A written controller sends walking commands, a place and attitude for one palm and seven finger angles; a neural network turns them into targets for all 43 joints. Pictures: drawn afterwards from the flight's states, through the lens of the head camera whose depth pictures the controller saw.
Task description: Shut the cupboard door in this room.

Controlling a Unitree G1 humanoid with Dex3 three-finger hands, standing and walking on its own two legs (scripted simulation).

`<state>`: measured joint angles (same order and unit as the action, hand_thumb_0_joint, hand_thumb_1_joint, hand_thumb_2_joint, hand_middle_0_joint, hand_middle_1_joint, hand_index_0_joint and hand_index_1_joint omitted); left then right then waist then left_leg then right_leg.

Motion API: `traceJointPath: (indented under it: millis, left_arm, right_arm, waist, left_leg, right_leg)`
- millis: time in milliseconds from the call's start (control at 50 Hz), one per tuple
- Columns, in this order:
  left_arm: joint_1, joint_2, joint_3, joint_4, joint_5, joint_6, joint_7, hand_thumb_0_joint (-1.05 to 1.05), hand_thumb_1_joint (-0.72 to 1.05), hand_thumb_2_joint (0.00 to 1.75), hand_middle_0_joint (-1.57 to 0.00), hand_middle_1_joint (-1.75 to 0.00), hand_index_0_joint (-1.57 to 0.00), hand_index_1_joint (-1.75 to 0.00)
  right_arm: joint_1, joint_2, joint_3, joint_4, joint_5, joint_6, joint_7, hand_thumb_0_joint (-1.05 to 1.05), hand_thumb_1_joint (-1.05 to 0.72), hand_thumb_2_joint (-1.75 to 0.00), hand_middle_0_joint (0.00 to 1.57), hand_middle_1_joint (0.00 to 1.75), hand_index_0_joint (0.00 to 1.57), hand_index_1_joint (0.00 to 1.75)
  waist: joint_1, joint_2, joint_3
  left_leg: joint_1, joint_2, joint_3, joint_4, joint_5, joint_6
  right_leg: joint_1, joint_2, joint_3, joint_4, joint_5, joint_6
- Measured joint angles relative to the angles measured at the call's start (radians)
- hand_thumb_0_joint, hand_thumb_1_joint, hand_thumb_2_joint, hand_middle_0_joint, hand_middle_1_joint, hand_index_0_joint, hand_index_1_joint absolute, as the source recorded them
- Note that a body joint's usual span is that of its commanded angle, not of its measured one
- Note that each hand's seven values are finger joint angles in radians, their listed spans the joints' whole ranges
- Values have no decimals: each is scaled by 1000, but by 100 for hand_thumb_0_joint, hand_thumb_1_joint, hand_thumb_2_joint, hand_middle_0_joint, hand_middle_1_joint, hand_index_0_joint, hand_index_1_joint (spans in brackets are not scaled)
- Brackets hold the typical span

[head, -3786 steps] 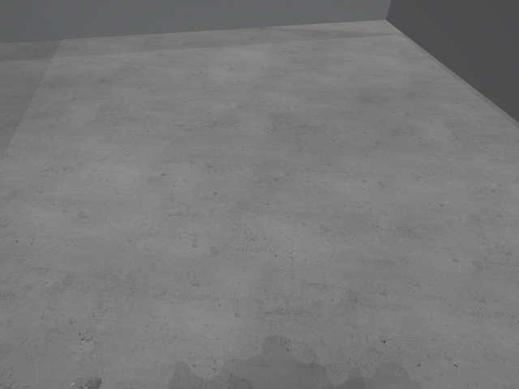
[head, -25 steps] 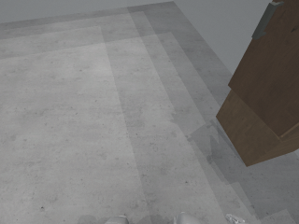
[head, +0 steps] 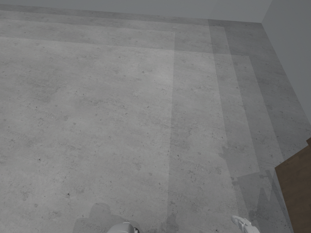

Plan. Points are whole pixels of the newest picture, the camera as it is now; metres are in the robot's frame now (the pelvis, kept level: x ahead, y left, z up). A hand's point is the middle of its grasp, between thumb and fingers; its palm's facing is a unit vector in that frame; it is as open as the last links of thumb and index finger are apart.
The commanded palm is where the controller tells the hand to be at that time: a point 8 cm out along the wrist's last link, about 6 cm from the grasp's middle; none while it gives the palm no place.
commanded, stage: walk to a spot facing it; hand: left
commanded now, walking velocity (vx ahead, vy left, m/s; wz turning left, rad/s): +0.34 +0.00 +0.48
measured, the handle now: out of the picture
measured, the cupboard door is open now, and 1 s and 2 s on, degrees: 9 9 9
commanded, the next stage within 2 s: turn to face it in 0.64 s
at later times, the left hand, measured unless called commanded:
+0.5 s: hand (107, 191) +0.23 +0.16 -0.12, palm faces +0.24 -0.94 -0.26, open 7.4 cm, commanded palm none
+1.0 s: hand (95, 199) +0.22 +0.20 -0.16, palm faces +0.45 -0.87 -0.23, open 7.4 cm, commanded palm none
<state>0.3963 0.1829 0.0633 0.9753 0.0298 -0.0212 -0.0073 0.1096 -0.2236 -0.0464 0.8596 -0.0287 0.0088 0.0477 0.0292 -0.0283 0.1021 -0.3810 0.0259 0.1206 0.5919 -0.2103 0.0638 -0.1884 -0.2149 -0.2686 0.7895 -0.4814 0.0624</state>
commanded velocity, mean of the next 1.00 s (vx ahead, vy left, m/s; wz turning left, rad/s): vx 0.11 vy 0.00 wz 0.22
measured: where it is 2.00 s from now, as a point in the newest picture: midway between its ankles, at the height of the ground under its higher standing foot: (149, 204)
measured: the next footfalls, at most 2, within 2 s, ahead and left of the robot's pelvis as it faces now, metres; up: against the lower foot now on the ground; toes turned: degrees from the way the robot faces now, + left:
right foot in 0.34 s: +0.26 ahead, -0.13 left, +0.00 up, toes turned +2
left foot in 0.78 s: +0.32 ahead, +0.14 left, +0.00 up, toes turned +29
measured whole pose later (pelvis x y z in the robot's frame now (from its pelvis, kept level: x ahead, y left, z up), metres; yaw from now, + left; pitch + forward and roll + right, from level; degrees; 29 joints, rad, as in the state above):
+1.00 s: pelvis +0.28 +0.02 +0.01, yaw +22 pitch -1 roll +0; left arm 0.29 0.19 0.05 0.98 0.03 0.05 0.02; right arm 0.06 -0.18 0.00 0.91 -0.02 0.02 -0.02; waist 0.06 0.00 0.08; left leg -0.30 0.03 0.14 0.55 -0.23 0.06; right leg -0.42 -0.09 -0.03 0.93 -0.45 0.04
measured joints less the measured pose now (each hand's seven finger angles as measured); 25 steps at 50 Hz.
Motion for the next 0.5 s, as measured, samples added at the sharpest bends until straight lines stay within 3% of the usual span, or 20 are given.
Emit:
traceJointPath:
  millis: [40,100,200,320,360,400,440,500]
  left_arm:
    - [-27,23,7,11,2,31,-3,1,90,90,-20,-30,-20,-30]
    - [-85,40,21,4,6,46,-6,1,91,90,-20,-30,-20,-30]
    - [-171,40,24,-63,6,29,-17,1,91,90,-20,-30,-20,-30]
    - [-231,41,17,-122,5,6,-25,1,91,90,-20,-30,-20,-30]
    - [-233,44,12,-139,11,-20,-23,0,91,90,-20,-30,-20,-30]
    - [-236,24,2,-137,10,-31,-11,0,91,90,-20,-30,-20,-30]
    - [-217,2,-3,-127,8,-30,3,0,91,90,-20,-30,-20,-30]
    - [-181,-27,-11,-94,5,-32,17,0,91,90,-20,-30,-20,-30]
  right_arm:
    - [0,13,6,-1,2,-19,-14,1,-91,-90,20,30,20,30]
    - [40,23,12,11,1,-24,-34,1,-91,-90,20,30,21,30]
    - [125,25,10,73,1,-21,-45,1,-91,-90,20,30,21,30]
    - [207,28,-2,125,2,-9,-40,1,-90,-90,20,30,21,30]
    - [232,27,-7,135,10,-3,-39,1,-90,-90,20,30,21,30]
    - [224,13,-18,150,9,11,-39,1,-91,-90,20,30,21,30]
    - [208,3,-25,155,6,17,-36,1,-91,-90,20,30,20,30]
    - [172,-5,-29,141,7,22,-30,1,-91,-90,20,30,20,30]
  waist:
    - [-3,-22,16]
    - [-13,-19,7]
    - [-29,17,-25]
    - [-59,41,-48]
    - [-61,39,-58]
    - [-62,62,-47]
    - [-65,67,-48]
    - [-73,63,-50]
  left_leg:
    - [0,-15,0,61,-29,-9]
    - [43,-31,-23,23,-67,-23]
    - [127,-46,-76,-93,-46,-28]
    - [195,-44,-128,-96,-113,-57]
    - [155,-51,-148,49,-213,-45]
    - [59,-54,-168,328,-285,-31]
    - [-36,-46,-148,538,-227,-35]
    - [-137,-11,-113,627,-141,-57]
  right_leg:
    - [-121,17,122,245,-22,-8]
    - [-261,45,190,354,48,-14]
    - [-357,68,218,180,163,-5]
    - [-277,122,199,-113,249,3]
    - [-226,131,191,-182,256,-25]
    - [-208,133,153,-139,225,-73]
    - [-161,127,123,-167,202,-91]
    - [-81,118,77,-256,210,-89]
